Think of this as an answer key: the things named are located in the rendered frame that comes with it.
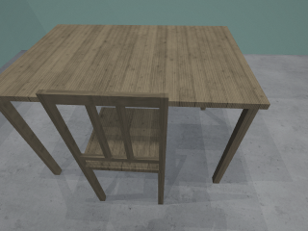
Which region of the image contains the chair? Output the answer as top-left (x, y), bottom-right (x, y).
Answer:
top-left (36, 90), bottom-right (169, 205)

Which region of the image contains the table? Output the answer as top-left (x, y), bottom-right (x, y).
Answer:
top-left (0, 24), bottom-right (270, 184)

